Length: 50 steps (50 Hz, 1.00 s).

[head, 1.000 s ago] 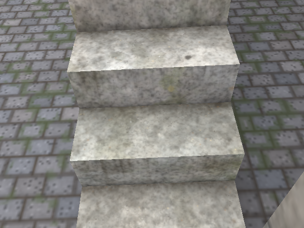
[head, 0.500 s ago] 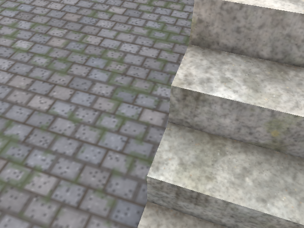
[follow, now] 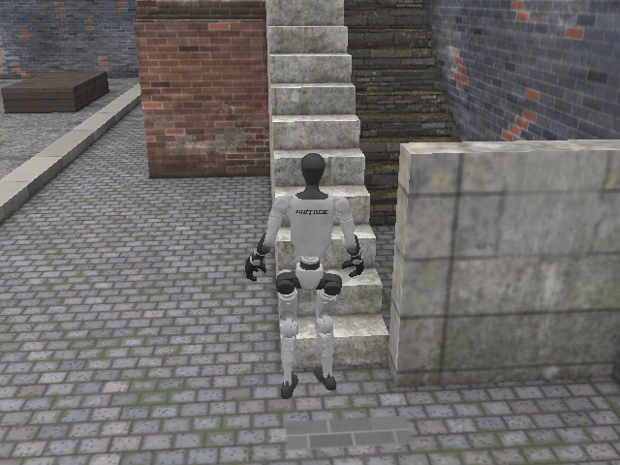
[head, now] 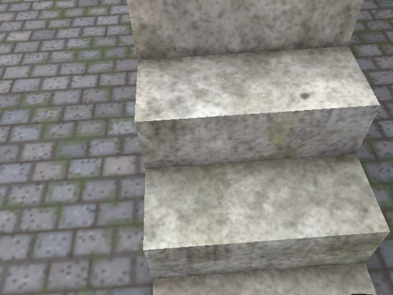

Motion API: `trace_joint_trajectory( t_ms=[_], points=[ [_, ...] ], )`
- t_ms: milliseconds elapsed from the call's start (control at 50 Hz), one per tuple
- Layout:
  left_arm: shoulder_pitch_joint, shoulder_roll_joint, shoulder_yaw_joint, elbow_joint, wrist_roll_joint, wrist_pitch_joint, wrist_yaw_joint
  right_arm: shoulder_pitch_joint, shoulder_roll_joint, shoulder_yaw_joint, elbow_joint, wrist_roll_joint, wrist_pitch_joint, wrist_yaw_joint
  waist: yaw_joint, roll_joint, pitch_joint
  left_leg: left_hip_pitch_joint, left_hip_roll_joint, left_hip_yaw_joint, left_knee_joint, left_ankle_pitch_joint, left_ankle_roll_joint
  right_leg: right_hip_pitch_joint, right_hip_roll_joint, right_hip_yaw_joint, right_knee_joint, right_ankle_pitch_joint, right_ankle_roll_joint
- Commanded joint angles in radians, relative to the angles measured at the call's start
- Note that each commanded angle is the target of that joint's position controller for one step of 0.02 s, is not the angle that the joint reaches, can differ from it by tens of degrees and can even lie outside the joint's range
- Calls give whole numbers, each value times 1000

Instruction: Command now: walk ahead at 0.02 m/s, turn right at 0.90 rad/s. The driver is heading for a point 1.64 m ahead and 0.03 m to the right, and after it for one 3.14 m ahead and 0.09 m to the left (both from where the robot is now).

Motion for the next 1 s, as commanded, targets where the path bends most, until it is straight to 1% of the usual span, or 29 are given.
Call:
trace_joint_trajectory(
  t_ms=[20, 40, 60, 80, 100, 120, 140, 200, 240, 280, 340, 460, 500, 520, 540, 560, 600, 620, 660, 720, 740, 800, 820, 840, 880, 940, 960, 980, 1000],
  points=[
    [94, 28, 13, -64, 1, -24, -25, 17, -110, -37, -38, -24, -13, -5, 44, 193, -124, 223, 301, -244, -209, 433, 128, -155, 17, -62, 374, -476, -3],
    [142, 96, 37, -80, 6, -35, -29, -19, -145, -44, -75, -106, -22, 7, 64, 349, -120, 65, 561, -462, -246, 661, 312, -279, 53, -141, 776, -656, 99],
    [158, 174, 54, -75, 7, -32, -35, -122, -99, -35, -118, -112, -25, 7, 98, 301, -99, -5, 585, -426, -269, 537, 374, -298, -69, -214, 1093, -620, 148],
    [134, 180, 49, -61, 2, -25, -38, -177, -36, -17, -123, -91, -12, 4, 90, 146, -61, -48, 470, -235, -219, 437, 341, -326, -94, -257, 1297, -530, 150],
    [140, 138, 33, -50, 10, -16, -39, -172, -40, -12, -132, -70, 1, -7, 89, 14, -47, -65, 358, -105, -181, 305, 296, -349, -102, -266, 1355, -411, 140],
    [111, 97, 12, -77, 23, -14, -43, -162, -49, -8, -132, -42, 14, -26, 75, -22, -5, -101, 296, -45, -160, 265, 293, -371, -92, -269, 1409, -331, 150],
    [26, 96, 1, -125, 22, -30, -48, -109, -74, -7, -131, -39, 12, -42, 39, -53, 7, -65, 267, -2, -160, 213, 297, -426, -126, -255, 1278, -212, 151],
    [-133, 83, -19, -188, 15, -51, -48, 65, -104, -17, -110, -68, 29, -58, -43, 76, -60, 180, 307, 8, -128, 368, 345, -540, -172, -315, 1034, -108, 193],
    [-132, 72, -26, -184, 11, -46, -51, 120, -136, -36, -109, -67, 33, -50, -56, 148, -110, 267, 364, 12, -138, 494, 371, -527, -210, -335, 921, -176, 221],
    [-152, 27, -48, -195, 18, -37, -51, 89, -165, -53, -133, -64, 50, -38, -54, 166, -130, 276, 408, 33, -134, 555, 385, -503, -249, -359, 831, -239, 223],
    [-148, 27, -59, -191, 28, -26, -64, 58, -175, -60, -152, -69, 56, -23, -50, 154, -157, 207, 437, 94, -146, 494, 370, -374, -284, -380, 680, -247, 188],
    [-58, -14, -71, -122, 41, -30, -65, 68, -152, -47, -86, -23, 23, -14, -6, 190, -179, 87, 385, 96, -119, 363, 324, 37, -189, -420, 61, -257, 47],
    [49, 0, -68, -55, 59, -31, -50, 158, -60, -12, -29, -25, -2, 3, 10, 86, -206, -70, 322, 140, -64, 237, 207, 398, -191, -401, -220, 58, 16],
    [96, 66, -56, -60, 72, -33, -42, 165, -24, 1, -41, -61, -11, 17, 7, -120, -250, -255, 256, 182, 126, -219, 118, 570, -398, -185, -115, 498, -25],
    [-8, 139, -34, -62, 110, -26, -36, 175, -73, -20, -52, -45, -10, 13, -3, -301, -264, -268, 199, 204, 311, -401, 43, 312, -563, -154, -116, 346, -241],
    [-84, 96, -42, -117, 126, -40, -45, 104, -183, -55, -57, -22, 3, -2, 45, -197, -211, -224, 174, 176, 579, -381, 8, 170, -524, -205, -164, 239, -311],
    [-168, 66, -50, -122, 96, -57, -35, 128, -165, -77, -41, 5, 34, -37, 12, -219, -90, -365, 144, 140, 901, -346, -8, 93, -473, -306, -183, 207, -255],
    [-183, 43, -53, -112, 67, -71, -34, 136, -165, -81, -50, -5, 44, -47, -5, -174, -45, -413, 148, 99, 911, -275, -12, 78, -469, -333, -178, 243, -231],
    [-161, 9, -66, -101, 71, -92, -25, 127, -143, -75, -71, -21, 45, -45, -17, -126, -53, -441, 138, 111, 857, -142, -24, 142, -463, -377, -143, 326, -223],
    [-126, 30, -56, -89, 72, -84, -3, 76, -75, -46, -119, -23, 49, -13, 2, -110, -113, -420, 173, 132, 668, -99, -23, 240, -494, -389, -128, 293, -230],
    [-12, 40, -52, -62, 91, -63, -9, 130, -56, -38, -102, -87, 64, 30, 16, -71, -128, -353, 145, 178, 633, -182, 30, 251, -513, -379, -138, 279, -223],
    [-46, 93, -33, -75, 91, -67, -41, 69, -43, -24, -145, -54, 77, 77, 22, -185, -96, -233, 148, 217, 414, -198, 119, 161, -509, -414, -232, -202, -148],
    [-78, 145, -6, -55, 13, -98, -31, 21, -91, -39, -163, 17, 63, 55, 16, -190, -106, -229, 176, 206, 409, -201, 124, 147, -531, -355, -287, -320, -179],
    [-92, 148, -5, -48, 3, -115, -32, 21, -101, -40, -172, 13, 55, 47, 0, -170, -85, -224, 191, 195, 371, -224, 139, 154, -554, -337, -306, -345, -177],
    [-92, 171, 9, -21, 17, -138, -48, 82, -71, -30, -144, -10, 40, 47, -25, -85, -64, -170, 194, 212, 272, -262, 171, 152, -563, -356, -306, -347, -174],
    [-201, 124, 3, -19, 25, -142, -64, 265, -87, -52, -35, -18, 31, 41, -124, 8, -64, 76, 97, 314, 53, -136, 233, 59, -451, -532, -92, -224, -112],
    [-132, 85, -18, -1, 107, -108, -75, 418, -116, -65, 20, -88, 29, 70, -174, 145, -90, 251, 83, 163, -107, -174, 268, -50, -376, -665, 278, -107, -51],
    [-234, -19, -51, -95, 100, -101, -89, 450, -268, -95, 4, -73, 18, 69, -168, 430, -14, 372, 333, -338, -216, -29, 373, -469, -197, -659, 600, -393, 36],
    [-313, 1, -59, -141, 128, -110, -108, 371, -263, -90, -56, -61, 13, 60, -177, 335, -15, 405, 391, -560, -306, -34, 466, -698, -145, -438, 797, -393, 52]
  ],
)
